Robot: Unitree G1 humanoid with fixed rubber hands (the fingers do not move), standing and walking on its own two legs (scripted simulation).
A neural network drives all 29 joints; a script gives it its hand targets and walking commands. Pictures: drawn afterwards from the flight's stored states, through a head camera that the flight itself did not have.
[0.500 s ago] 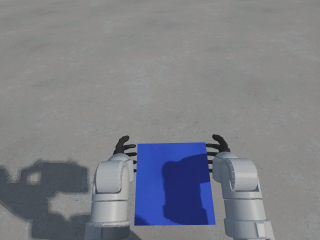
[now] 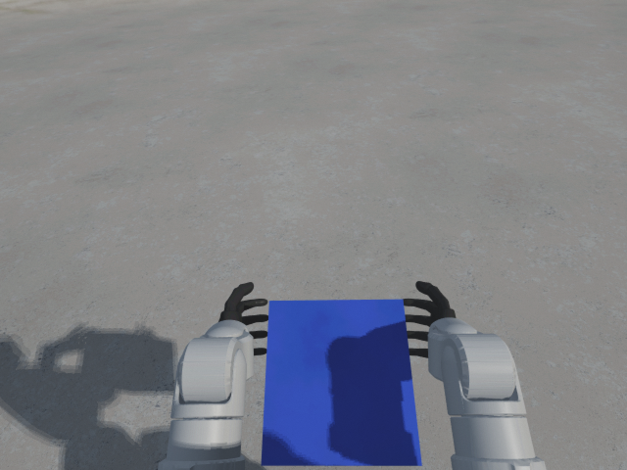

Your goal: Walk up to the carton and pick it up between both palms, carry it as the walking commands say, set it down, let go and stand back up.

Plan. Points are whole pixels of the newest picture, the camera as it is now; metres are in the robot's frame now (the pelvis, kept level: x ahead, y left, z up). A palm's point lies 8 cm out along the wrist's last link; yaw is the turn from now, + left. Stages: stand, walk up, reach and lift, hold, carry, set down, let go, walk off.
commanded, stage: carry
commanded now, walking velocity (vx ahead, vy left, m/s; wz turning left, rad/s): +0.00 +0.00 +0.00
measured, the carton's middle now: (335, 384) +0.28 +0.00 -0.03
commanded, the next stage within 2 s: hold in 0.90 s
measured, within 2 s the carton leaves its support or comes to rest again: neither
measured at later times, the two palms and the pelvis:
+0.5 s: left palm (224, 333) +0.30 +0.14 +0.07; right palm (426, 331) +0.30 -0.11 +0.07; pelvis +0.01 +0.01 +0.00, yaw +0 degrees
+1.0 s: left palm (223, 342) +0.30 +0.15 +0.04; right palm (413, 333) +0.31 -0.10 +0.04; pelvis +0.02 +0.01 +0.01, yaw +4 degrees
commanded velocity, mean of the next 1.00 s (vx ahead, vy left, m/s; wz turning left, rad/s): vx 0.00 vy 0.00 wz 0.00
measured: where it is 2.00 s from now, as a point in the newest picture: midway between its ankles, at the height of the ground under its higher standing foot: outside the picture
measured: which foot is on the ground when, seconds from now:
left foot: down 0.00-1.00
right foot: down 0.00-1.00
